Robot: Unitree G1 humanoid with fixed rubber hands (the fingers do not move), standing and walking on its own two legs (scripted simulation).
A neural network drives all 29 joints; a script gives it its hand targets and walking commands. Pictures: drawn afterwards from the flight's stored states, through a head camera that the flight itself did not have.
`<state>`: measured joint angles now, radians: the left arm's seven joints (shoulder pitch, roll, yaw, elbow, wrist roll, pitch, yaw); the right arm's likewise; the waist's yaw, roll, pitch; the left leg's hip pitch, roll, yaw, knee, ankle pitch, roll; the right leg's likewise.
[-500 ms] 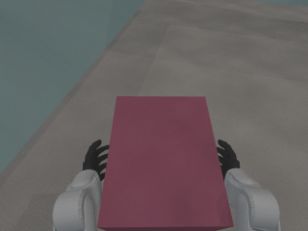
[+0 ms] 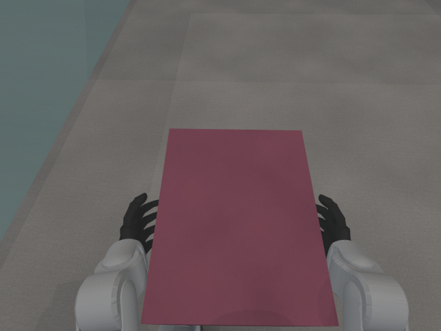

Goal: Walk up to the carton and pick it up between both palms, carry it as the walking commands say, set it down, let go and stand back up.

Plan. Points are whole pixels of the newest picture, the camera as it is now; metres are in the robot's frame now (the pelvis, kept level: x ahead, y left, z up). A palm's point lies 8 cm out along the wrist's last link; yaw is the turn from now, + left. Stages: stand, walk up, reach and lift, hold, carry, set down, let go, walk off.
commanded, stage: carry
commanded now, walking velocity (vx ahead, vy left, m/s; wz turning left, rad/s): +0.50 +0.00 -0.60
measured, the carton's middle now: (232, 237) +0.28 +0.01 -0.01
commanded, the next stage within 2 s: none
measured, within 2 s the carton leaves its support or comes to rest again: neither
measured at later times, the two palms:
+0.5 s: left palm (218, 89) +0.58 +0.04 +0.08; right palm (364, 120) +0.49 -0.25 +0.08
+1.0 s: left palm (299, 16) +0.87 -0.17 +0.10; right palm (413, 59) +0.67 -0.41 +0.09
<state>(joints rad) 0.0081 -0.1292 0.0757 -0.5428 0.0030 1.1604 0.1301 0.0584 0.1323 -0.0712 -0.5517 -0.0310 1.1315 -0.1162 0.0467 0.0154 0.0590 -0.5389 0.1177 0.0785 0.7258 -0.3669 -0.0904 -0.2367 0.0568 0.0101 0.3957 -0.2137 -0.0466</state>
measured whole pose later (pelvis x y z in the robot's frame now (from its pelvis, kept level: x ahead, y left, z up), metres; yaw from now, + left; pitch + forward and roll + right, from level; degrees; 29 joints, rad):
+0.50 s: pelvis +0.31 -0.04 -0.02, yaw -16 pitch +3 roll -2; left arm 0.01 -0.13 0.07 -0.59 0.02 1.20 0.13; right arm 0.05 0.13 -0.07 -0.60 -0.03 1.18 -0.12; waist -0.02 0.01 -0.08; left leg 0.03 0.24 0.35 0.46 -0.47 -0.14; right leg -0.49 -0.01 -0.21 0.53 -0.15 -0.06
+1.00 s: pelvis +0.59 -0.15 +0.00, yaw -37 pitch +5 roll -1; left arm 0.01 -0.13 0.07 -0.53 0.03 1.17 0.12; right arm 0.06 0.13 -0.07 -0.52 -0.03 1.13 -0.11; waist -0.02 0.00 -0.14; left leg -0.27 0.13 0.26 0.44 -0.24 -0.01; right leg -0.40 0.03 -0.05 0.92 -0.47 -0.03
